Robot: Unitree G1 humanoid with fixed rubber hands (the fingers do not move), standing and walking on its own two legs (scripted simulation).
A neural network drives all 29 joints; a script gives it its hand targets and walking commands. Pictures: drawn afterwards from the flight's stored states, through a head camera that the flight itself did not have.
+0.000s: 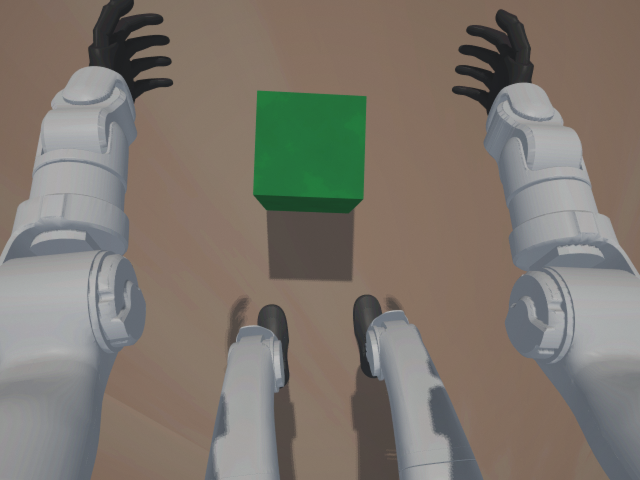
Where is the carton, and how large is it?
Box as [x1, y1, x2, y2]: [253, 91, 366, 212]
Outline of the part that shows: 257,91 253,194 266,209 271,210 349,212 363,197 366,96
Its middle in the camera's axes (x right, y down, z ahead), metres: -0.03 -0.18 +0.86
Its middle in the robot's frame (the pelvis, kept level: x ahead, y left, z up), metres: +0.56 -0.02 -0.53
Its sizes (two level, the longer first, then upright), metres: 0.210 0.200 0.250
